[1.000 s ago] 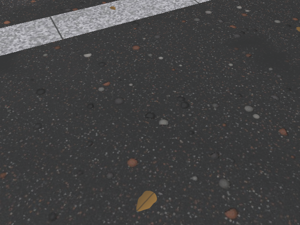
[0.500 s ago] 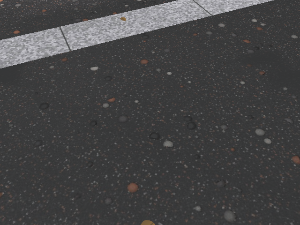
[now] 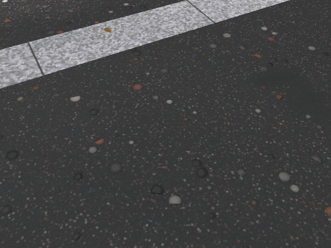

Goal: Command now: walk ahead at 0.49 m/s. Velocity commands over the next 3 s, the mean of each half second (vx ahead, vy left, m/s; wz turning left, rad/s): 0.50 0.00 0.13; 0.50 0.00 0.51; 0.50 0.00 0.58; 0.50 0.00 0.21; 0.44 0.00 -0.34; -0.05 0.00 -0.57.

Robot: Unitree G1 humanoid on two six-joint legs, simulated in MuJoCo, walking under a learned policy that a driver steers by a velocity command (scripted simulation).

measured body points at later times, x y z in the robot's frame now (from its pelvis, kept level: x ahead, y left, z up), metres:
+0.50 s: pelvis +0.28 -0.08 +0.00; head +0.31 -0.09 +0.45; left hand +0.34 +0.20 -0.11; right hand +0.40 -0.35 -0.13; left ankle +0.27 +0.08 -0.66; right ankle +0.30 -0.17 -0.74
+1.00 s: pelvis +0.54 +0.03 -0.01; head +0.57 +0.05 +0.44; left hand +0.57 +0.33 -0.12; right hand +0.75 -0.19 -0.11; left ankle +0.56 +0.10 -0.74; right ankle +0.56 -0.15 -0.65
